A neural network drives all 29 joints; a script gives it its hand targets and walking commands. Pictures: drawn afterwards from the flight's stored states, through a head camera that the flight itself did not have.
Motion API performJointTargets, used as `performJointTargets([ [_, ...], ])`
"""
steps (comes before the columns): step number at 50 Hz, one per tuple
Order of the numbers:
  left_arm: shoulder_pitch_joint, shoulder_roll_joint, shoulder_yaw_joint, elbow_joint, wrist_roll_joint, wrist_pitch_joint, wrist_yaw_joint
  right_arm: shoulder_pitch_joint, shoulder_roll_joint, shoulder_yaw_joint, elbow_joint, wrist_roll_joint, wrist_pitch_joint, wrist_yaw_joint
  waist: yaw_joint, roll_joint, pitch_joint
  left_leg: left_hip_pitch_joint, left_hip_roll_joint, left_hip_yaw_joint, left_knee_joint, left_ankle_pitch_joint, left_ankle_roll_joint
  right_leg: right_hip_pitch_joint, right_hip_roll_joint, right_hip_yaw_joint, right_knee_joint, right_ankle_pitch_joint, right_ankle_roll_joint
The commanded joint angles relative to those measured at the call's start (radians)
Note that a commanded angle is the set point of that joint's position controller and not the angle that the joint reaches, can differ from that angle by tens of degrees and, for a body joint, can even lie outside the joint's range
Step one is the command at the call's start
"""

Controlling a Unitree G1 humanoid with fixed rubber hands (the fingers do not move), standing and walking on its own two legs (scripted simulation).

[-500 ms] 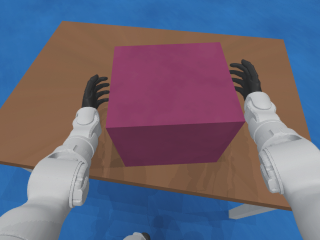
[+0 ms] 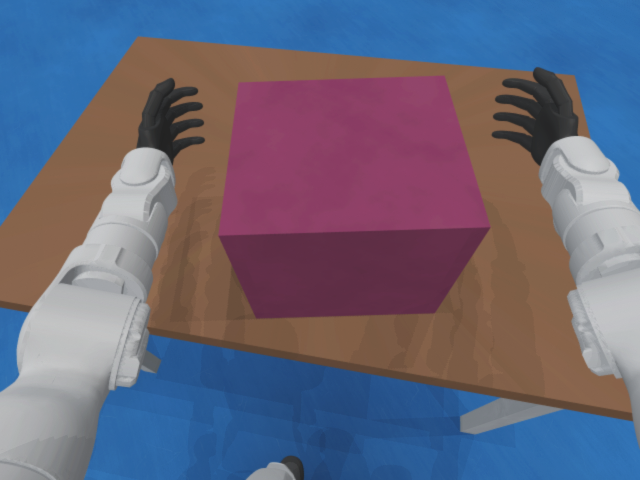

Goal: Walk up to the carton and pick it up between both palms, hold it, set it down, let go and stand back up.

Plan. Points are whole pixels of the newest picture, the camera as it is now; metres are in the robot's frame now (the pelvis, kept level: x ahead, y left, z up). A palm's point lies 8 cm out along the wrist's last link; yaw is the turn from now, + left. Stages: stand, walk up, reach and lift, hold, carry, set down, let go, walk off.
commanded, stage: set down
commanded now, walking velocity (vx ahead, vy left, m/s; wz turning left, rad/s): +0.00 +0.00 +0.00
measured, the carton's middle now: (343, 205) +0.46 +0.06 +0.01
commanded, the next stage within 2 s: none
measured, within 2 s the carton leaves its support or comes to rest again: neither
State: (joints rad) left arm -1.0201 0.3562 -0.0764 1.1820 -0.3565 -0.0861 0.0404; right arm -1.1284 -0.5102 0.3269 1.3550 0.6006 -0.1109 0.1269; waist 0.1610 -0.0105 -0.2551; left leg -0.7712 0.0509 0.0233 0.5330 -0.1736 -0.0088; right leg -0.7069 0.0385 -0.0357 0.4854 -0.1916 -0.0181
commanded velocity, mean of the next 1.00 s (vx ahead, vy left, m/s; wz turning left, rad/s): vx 0.00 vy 0.00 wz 0.00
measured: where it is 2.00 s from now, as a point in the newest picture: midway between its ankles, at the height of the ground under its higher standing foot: outside the picture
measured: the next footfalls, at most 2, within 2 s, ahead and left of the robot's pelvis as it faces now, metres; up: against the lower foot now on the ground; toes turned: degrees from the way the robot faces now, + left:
none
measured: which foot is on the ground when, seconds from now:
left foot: down 0.00-1.00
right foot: down 0.00-1.00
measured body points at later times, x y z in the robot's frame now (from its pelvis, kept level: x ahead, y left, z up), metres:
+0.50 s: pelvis +0.01 +0.00 +0.01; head +0.07 +0.00 +0.46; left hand +0.45 +0.29 +0.19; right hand +0.52 -0.20 +0.21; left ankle +0.02 +0.12 -0.73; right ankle +0.00 -0.11 -0.73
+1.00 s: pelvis +0.00 +0.00 +0.02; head +0.04 +0.01 +0.47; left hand +0.35 +0.29 +0.11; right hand +0.44 -0.20 +0.11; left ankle +0.02 +0.12 -0.73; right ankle +0.00 -0.11 -0.73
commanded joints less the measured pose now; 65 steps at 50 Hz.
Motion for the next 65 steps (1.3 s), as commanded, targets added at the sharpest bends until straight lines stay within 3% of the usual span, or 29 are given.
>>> performJointTargets([
  [1,-0.339,0.154,0.027,-0.135,0.003,0.046,0.005,-0.363,-0.177,-0.047,-0.107,-0.002,0.018,-0.011,-0.015,-0.056,-0.490,0.330,-0.025,0.025,-0.025,0.284,-0.026,0.358,0.012,0.000,-0.030,0.224,0.047],
  [3,-0.344,0.162,0.028,-0.114,0.008,0.070,0.005,-0.380,-0.174,-0.045,-0.099,0.001,0.037,-0.014,-0.022,-0.055,-0.464,0.336,-0.026,0.026,-0.030,0.279,-0.021,0.357,0.011,0.007,-0.040,0.225,0.044],
  [5,-0.362,0.162,0.027,-0.187,0.002,0.090,0.009,-0.379,-0.190,-0.046,-0.114,0.018,0.047,-0.013,-0.027,-0.021,-0.501,0.394,-0.025,0.022,-0.032,0.355,-0.039,0.384,0.017,0.001,-0.040,0.304,0.038],
  [9,-0.375,0.181,0.045,-0.238,0.024,0.135,0.015,-0.380,-0.206,-0.029,-0.103,0.046,0.080,-0.005,-0.024,0.007,-0.484,0.447,-0.022,0.016,-0.037,0.389,-0.046,0.388,0.019,0.002,-0.057,0.311,0.038],
  [16,-0.384,0.216,0.077,-0.282,0.021,0.220,0.013,-0.421,-0.221,-0.001,-0.170,0.087,0.149,-0.008,-0.018,-0.035,-0.439,0.400,-0.036,0.023,-0.074,0.357,-0.026,0.500,0.013,0.022,-0.058,0.348,0.050],
  [20,-0.376,0.230,0.094,-0.328,0.039,0.265,0.012,-0.423,-0.224,0.003,-0.173,0.100,0.182,-0.013,-0.017,-0.010,-0.440,0.427,-0.043,0.023,-0.074,0.386,-0.034,0.524,0.012,0.024,-0.060,0.389,0.048],
  [24,-0.356,0.244,0.117,-0.357,0.056,0.314,0.000,-0.398,-0.231,-0.020,-0.193,0.080,0.213,-0.014,-0.036,-0.038,-0.386,0.430,-0.048,0.023,-0.095,0.347,-0.026,0.538,0.014,0.018,-0.078,0.357,0.051],
  [25,-0.341,0.247,0.122,-0.341,0.060,0.324,-0.004,-0.405,-0.222,-0.016,-0.207,0.074,0.218,-0.016,-0.020,-0.050,-0.369,0.420,-0.050,0.023,-0.101,0.334,-0.018,0.544,0.009,0.024,-0.082,0.347,0.052],
  [27,-0.328,0.247,0.135,-0.400,0.065,0.332,-0.004,-0.403,-0.230,-0.049,-0.276,0.066,0.217,-0.022,-0.026,-0.039,-0.402,0.431,-0.056,0.028,-0.105,0.347,-0.018,0.574,0.010,0.025,-0.077,0.375,0.054],
  [29,-0.307,0.246,0.151,-0.402,0.079,0.347,-0.007,-0.378,-0.222,-0.048,-0.266,0.060,0.228,-0.023,-0.023,-0.047,-0.375,0.441,-0.058,0.027,-0.110,0.358,-0.020,0.584,0.014,0.024,-0.084,0.372,0.053],
  [30,-0.273,0.240,0.153,-0.398,0.089,0.353,-0.011,-0.343,-0.222,-0.054,-0.263,0.051,0.231,-0.023,-0.036,-0.044,-0.354,0.459,-0.058,0.019,-0.112,0.356,-0.022,0.585,0.015,0.023,-0.091,0.369,0.051],
  [34,-0.116,0.211,0.174,-0.510,0.119,0.355,-0.030,-0.176,-0.203,-0.073,-0.318,0.035,0.206,-0.022,-0.035,-0.025,-0.325,0.544,-0.063,0.015,-0.114,0.427,-0.021,0.603,0.021,0.022,-0.108,0.395,0.048],
  [38,0.010,0.177,0.213,-0.600,0.141,0.328,-0.043,-0.051,-0.168,-0.127,-0.378,-0.015,0.158,-0.029,-0.049,-0.016,-0.226,0.571,-0.067,0.011,-0.131,0.377,-0.014,0.572,0.016,0.019,-0.142,0.287,0.044],
  [46,0.193,0.133,0.238,-0.862,0.134,0.258,-0.001,0.143,-0.172,-0.288,-0.639,-0.105,0.086,-0.023,-0.079,0.035,-0.259,0.642,-0.069,0.012,-0.135,0.284,-0.016,0.480,0.021,0.007,-0.164,0.137,0.021],
  [50,0.257,0.119,0.243,-0.876,0.123,0.270,0.021,0.189,-0.174,-0.308,-0.696,-0.129,0.109,-0.009,-0.065,-0.014,-0.207,0.594,-0.068,0.014,-0.152,0.184,-0.003,0.476,0.021,0.011,-0.166,0.051,0.013],
  [53,0.296,0.106,0.233,-0.875,0.124,0.282,0.020,0.241,-0.154,-0.307,-0.709,-0.140,0.133,0.000,-0.061,-0.032,-0.173,0.568,-0.070,0.016,-0.160,0.165,0.003,0.483,0.015,0.025,-0.167,0.043,0.010],
  [55,0.339,0.093,0.237,-0.889,0.131,0.288,0.019,0.291,-0.147,-0.314,-0.700,-0.141,0.137,0.005,-0.062,-0.008,-0.152,0.580,-0.072,0.014,-0.166,0.178,0.000,0.490,0.011,0.031,-0.176,0.057,0.007],
  [60,0.509,0.060,0.251,-0.928,0.173,0.299,-0.003,0.455,-0.139,-0.311,-0.710,-0.133,0.114,0.012,-0.068,-0.009,-0.092,0.609,-0.078,0.007,-0.160,0.275,0.003,0.522,0.008,0.037,-0.180,0.143,0.009],
  [65,0.625,0.041,0.266,-1.061,0.185,0.271,-0.002,0.564,-0.152,-0.352,-0.831,-0.140,0.072,0.016,-0.076,-0.007,-0.076,0.638,-0.080,-0.001,-0.164,0.304,-0.002,0.536,0.008,0.040,-0.183,0.169,0.007],
])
